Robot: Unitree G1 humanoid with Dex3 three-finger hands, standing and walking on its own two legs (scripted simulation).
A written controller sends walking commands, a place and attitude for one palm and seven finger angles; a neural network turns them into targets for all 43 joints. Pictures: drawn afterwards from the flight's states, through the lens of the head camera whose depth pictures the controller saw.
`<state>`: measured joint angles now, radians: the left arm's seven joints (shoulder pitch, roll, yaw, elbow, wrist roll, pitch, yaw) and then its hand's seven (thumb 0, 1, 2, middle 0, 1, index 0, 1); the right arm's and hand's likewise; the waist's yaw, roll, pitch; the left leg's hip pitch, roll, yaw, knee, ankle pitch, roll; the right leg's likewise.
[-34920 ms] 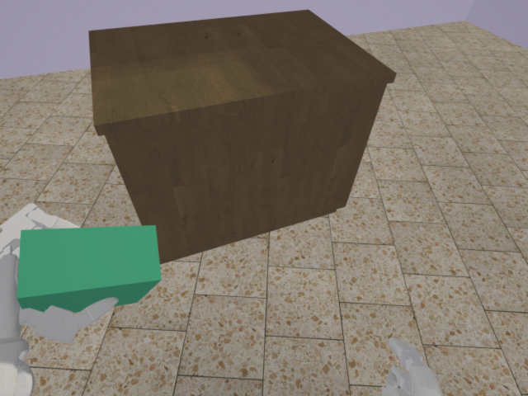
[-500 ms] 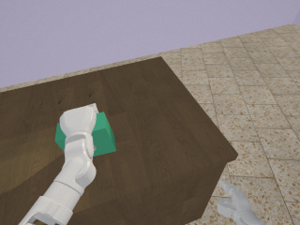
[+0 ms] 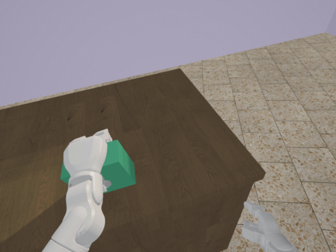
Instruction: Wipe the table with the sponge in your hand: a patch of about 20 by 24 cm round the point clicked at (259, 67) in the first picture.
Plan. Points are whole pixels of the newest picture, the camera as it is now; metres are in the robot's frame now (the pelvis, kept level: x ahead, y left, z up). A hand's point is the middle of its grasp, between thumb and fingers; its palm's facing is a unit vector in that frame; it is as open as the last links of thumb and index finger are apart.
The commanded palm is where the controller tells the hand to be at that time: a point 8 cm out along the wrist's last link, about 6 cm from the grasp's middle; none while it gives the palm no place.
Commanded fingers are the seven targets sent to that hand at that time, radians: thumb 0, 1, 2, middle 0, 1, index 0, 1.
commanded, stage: wipe back along the middle lane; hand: left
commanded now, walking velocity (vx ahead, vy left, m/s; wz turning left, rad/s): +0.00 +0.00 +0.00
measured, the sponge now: (105, 173) +0.29 +0.20 +0.05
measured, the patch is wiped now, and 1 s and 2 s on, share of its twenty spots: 0.90 0.90 1.00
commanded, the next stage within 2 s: slide across to the third lane in 0.06 s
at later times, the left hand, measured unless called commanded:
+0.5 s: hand (111, 172) +0.26 +0.17 +0.10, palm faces +0.09 -0.07 -0.99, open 10.1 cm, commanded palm +0.23 +0.14 +0.14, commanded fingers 0.00 0.10 1.30 -1.20 -1.60 -1.20 -1.60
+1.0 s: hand (131, 166) +0.28 +0.13 +0.10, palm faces +0.08 -0.06 -0.99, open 10.1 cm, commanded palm +0.25 +0.11 +0.14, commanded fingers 0.00 0.10 1.30 -1.20 -1.60 -1.20 -1.60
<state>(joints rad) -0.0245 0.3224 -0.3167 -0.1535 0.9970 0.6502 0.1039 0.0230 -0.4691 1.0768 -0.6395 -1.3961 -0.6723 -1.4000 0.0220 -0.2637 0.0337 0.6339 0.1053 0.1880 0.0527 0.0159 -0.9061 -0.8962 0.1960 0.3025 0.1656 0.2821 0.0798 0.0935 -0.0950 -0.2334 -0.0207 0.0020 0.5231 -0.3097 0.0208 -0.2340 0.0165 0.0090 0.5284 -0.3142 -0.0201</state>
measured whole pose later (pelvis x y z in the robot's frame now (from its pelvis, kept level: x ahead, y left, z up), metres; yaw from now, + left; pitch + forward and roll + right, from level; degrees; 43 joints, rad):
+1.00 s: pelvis -0.03 -0.03 +0.00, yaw +2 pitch -1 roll +1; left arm -0.31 0.20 -0.51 0.19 0.98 0.66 0.10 -0.01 -0.51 1.08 -0.68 -1.37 -0.74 -1.33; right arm -0.03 -0.25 0.02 0.72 0.10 0.11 0.07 0.02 -0.91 -0.90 0.19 0.30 0.19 0.29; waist 0.11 0.11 -0.09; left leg -0.24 -0.01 -0.05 0.51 -0.25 -0.02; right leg -0.25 0.02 -0.04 0.56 -0.30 -0.06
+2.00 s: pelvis -0.05 -0.06 +0.00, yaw +0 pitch +5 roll +1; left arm -0.74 0.25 -0.25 0.88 0.96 0.47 0.15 0.01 -0.57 1.11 -0.74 -1.32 -0.79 -1.29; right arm 0.12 -0.27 0.03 0.75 0.09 0.12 -0.08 0.01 -0.91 -0.90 0.20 0.30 0.20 0.30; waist -0.01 0.07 -0.12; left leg -0.38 0.03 -0.03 0.50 -0.22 0.00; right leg -0.39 0.07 -0.02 0.54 -0.23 -0.09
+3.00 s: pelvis -0.01 +0.00 +0.00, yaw -1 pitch +10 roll -1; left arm -0.85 0.27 -0.20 1.00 0.97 0.44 0.22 0.00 -0.55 1.11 -0.71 -1.37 -0.76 -1.34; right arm 0.20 -0.26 0.00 0.77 0.07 0.13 -0.04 0.01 -0.91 -0.90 0.20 0.30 0.20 0.30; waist -0.03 0.05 -0.15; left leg -0.42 0.00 0.01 0.50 -0.25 0.02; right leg -0.41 0.04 0.02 0.46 -0.23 -0.02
